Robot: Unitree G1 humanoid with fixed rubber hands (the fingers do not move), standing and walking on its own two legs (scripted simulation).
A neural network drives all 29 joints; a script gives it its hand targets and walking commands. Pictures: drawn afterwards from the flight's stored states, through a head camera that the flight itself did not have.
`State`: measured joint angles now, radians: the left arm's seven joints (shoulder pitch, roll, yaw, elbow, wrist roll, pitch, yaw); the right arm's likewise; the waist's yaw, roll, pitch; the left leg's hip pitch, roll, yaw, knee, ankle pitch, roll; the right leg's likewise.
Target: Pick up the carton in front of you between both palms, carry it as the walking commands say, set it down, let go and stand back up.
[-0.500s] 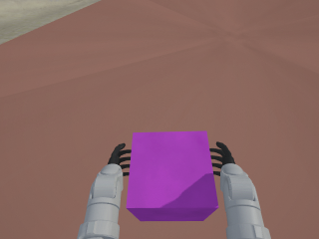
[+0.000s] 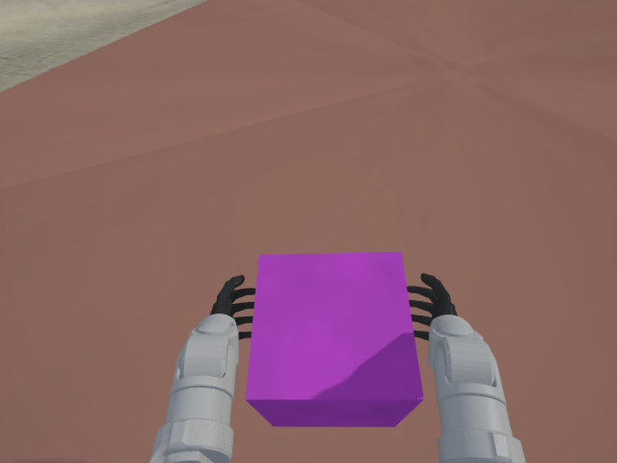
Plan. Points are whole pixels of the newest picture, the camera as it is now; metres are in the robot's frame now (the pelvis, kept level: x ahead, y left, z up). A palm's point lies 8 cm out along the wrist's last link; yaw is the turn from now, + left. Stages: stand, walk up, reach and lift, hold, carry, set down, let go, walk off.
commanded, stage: hold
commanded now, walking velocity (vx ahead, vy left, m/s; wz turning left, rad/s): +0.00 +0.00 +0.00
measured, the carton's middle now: (331, 347) +0.31 +0.00 -0.06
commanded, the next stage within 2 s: set down in 0.08 s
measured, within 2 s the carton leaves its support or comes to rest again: neither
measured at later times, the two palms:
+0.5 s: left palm (247, 321) +0.34 +0.14 -0.04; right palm (433, 336) +0.32 -0.16 -0.04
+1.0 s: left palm (277, 350) +0.39 +0.11 -0.21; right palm (425, 368) +0.35 -0.18 -0.22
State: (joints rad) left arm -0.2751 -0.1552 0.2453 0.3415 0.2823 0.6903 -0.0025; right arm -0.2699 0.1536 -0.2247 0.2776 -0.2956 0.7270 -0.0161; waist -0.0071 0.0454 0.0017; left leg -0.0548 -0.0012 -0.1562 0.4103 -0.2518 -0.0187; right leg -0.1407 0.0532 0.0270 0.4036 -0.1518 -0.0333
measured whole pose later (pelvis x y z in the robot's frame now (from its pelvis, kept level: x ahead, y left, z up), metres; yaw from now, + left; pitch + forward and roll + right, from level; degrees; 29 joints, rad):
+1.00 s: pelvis -0.05 +0.02 -0.14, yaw +1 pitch +39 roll +3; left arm -0.78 -0.13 0.44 0.62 0.24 0.26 0.09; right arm -0.76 0.12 -0.50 0.52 -0.30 0.29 -0.04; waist -0.08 0.07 -0.17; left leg -1.47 -0.11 -0.10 1.25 -0.46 -0.05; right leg -1.56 0.06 0.10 1.22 -0.33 0.03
